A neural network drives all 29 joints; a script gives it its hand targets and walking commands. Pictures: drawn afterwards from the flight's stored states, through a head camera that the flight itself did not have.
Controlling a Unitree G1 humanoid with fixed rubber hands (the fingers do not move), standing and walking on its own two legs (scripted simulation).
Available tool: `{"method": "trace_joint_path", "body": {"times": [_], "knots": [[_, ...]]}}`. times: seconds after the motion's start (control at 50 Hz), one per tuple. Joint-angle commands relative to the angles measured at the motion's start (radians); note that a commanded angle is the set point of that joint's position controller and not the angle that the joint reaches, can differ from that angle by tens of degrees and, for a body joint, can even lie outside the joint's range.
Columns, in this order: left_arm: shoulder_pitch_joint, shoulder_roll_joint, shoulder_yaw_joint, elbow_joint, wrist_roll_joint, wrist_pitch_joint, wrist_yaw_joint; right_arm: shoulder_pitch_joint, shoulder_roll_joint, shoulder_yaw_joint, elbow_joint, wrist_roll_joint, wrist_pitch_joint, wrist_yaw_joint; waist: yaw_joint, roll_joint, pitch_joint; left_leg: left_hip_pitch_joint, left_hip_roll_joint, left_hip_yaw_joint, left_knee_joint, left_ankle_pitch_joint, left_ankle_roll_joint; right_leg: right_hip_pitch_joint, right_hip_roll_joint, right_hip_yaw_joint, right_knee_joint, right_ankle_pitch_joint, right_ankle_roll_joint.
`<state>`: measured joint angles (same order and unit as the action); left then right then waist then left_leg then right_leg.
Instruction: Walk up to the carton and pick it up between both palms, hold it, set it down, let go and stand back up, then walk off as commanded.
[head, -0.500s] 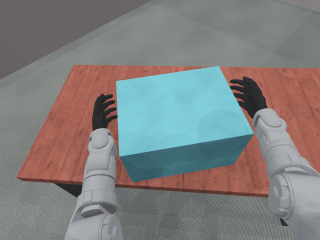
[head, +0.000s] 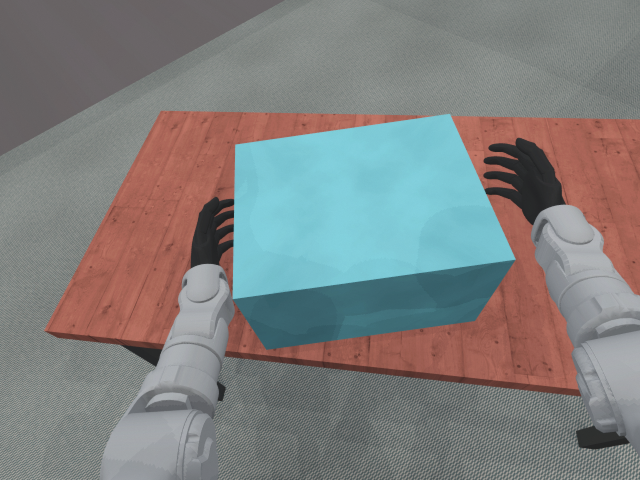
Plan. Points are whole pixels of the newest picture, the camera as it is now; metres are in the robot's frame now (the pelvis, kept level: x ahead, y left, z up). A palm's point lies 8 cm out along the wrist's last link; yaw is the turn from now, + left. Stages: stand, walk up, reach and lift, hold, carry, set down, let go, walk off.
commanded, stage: set down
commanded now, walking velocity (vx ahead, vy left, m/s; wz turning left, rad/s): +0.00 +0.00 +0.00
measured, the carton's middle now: (356, 233) +0.43 +0.02 +0.00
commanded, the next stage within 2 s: none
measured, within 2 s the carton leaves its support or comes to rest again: neither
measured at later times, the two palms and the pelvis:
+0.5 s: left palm (178, 309) +0.30 +0.23 +0.03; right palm (586, 236) +0.39 -0.24 +0.06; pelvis -0.02 +0.00 +0.00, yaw +0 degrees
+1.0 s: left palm (167, 352) +0.24 +0.23 +0.04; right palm (611, 296) +0.33 -0.26 +0.05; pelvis -0.03 +0.00 +0.00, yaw +0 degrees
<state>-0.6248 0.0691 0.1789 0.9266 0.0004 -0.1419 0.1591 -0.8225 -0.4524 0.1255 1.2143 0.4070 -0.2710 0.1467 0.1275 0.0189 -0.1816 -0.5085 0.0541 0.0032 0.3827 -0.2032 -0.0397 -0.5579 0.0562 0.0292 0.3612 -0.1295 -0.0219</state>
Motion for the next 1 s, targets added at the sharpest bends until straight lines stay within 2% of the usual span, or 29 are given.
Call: {"method": "trace_joint_path", "body": {"times": [0.0, 0.12, 0.18, 0.24, 0.28, 0.38, 0.48, 0.58, 0.68, 0.74, 0.78, 0.86, 0.9, 0.98], "knots": [[-0.307, 0.155, -0.021, -0.042, -0.117, -0.080, -0.026, -0.395, -0.216, 0.070, -0.056, 0.051, -0.048, 0.006, 0.067, -0.161, -0.525, -0.034, -0.039, 0.085, 0.070, 0.366, -0.023, 0.540, -0.003, 0.013, 0.147, 0.592, 0.036], [-0.267, 0.159, -0.041, -0.082, -0.135, -0.058, -0.031, -0.342, -0.244, 0.070, -0.089, 0.077, -0.036, 0.030, 0.052, -0.146, -0.493, 0.031, -0.032, 0.073, 0.062, 0.320, -0.022, 0.474, 0.003, 0.001, 0.118, 0.454, 0.025], [-0.212, 0.153, -0.044, -0.126, -0.128, -0.033, -0.037, -0.279, -0.264, 0.063, -0.094, 0.076, -0.028, 0.036, 0.032, -0.141, -0.464, 0.078, -0.030, 0.067, 0.053, 0.329, -0.023, 0.486, 0.006, -0.004, 0.101, 0.446, 0.021], [-0.143, 0.147, -0.040, -0.209, -0.121, -0.017, -0.038, -0.203, -0.286, 0.050, -0.108, 0.077, -0.028, 0.044, 0.011, -0.136, -0.462, 0.128, -0.029, 0.061, 0.047, 0.363, -0.026, 0.498, 0.011, -0.007, 0.090, 0.467, 0.022], [-0.141, 0.155, -0.032, -0.245, -0.120, -0.013, -0.038, -0.200, -0.292, 0.047, -0.124, 0.074, -0.029, 0.046, 0.014, -0.144, -0.448, 0.127, -0.033, 0.063, 0.045, 0.359, -0.022, 0.497, 0.009, -0.002, 0.085, 0.458, 0.025], [-0.097, 0.154, -0.050, -0.405, -0.127, -0.019, -0.029, -0.137, -0.291, 0.045, -0.179, 0.091, -0.032, 0.057, -0.006, -0.130, -0.431, 0.158, -0.038, 0.062, 0.038, 0.360, -0.020, 0.501, 0.008, 0.007, 0.077, 0.452, 0.028], [-0.106, 0.163, -0.086, -0.450, -0.156, 0.001, -0.020, -0.137, -0.305, 0.008, -0.257, 0.089, -0.021, 0.073, -0.032, -0.147, -0.349, 0.159, -0.039, 0.054, 0.025, 0.205, -0.002, 0.445, 0.000, 0.014, 0.052, 0.244, 0.021], [-0.039, 0.149, -0.093, -0.461, -0.156, 0.045, -0.007, -0.072, -0.322, -0.025, -0.286, 0.087, 0.007, 0.094, -0.036, -0.167, -0.275, 0.180, -0.035, 0.045, 0.005, 0.123, 0.012, 0.406, -0.001, 0.015, 0.024, 0.088, 0.005], [0.155, 0.110, -0.070, -0.584, -0.104, 0.118, -0.016, 0.125, -0.351, -0.067, -0.328, 0.082, 0.015, 0.104, -0.067, -0.157, -0.263, 0.268, -0.041, 0.034, -0.016, 0.219, 0.006, 0.475, 0.005, 0.011, 0.005, 0.224, 0.003], [0.229, 0.095, -0.069, -0.657, -0.076, 0.157, -0.019, 0.195, -0.357, -0.097, -0.372, 0.068, 0.019, 0.104, -0.087, -0.154, -0.230, 0.272, -0.046, 0.023, -0.030, 0.214, 0.012, 0.490, 0.002, 0.013, -0.001, 0.225, -0.001], [0.211, 0.093, -0.081, -0.715, -0.078, 0.162, -0.012, 0.182, -0.371, -0.130, -0.420, 0.063, 0.014, 0.109, -0.095, -0.152, -0.228, 0.265, -0.047, 0.020, -0.033, 0.191, 0.018, 0.467, 0.002, 0.008, 0.000, 0.198, -0.004], [0.144, 0.100, -0.115, -0.771, -0.104, 0.153, 0.017, 0.127, -0.376, -0.184, -0.495, 0.051, 0.016, 0.128, -0.097, -0.164, -0.202, 0.215, -0.046, 0.022, -0.038, 0.067, 0.030, 0.391, -0.009, 0.012, -0.008, 0.019, -0.013], [0.178, 0.095, -0.134, -0.802, -0.117, 0.145, 0.026, 0.177, -0.377, -0.198, -0.513, 0.054, 0.019, 0.140, -0.105, -0.173, -0.197, 0.230, -0.041, 0.019, -0.036, 0.038, 0.031, 0.380, -0.014, 0.017, -0.014, -0.025, -0.020], [0.293, 0.080, -0.137, -0.831, -0.121, 0.156, 0.027, 0.296, -0.382, -0.200, -0.531, 0.056, 0.030, 0.149, -0.115, -0.200, -0.196, 0.255, -0.043, 0.016, -0.036, 0.066, 0.030, 0.414, -0.022, 0.029, -0.028, -0.003, -0.019]]}}
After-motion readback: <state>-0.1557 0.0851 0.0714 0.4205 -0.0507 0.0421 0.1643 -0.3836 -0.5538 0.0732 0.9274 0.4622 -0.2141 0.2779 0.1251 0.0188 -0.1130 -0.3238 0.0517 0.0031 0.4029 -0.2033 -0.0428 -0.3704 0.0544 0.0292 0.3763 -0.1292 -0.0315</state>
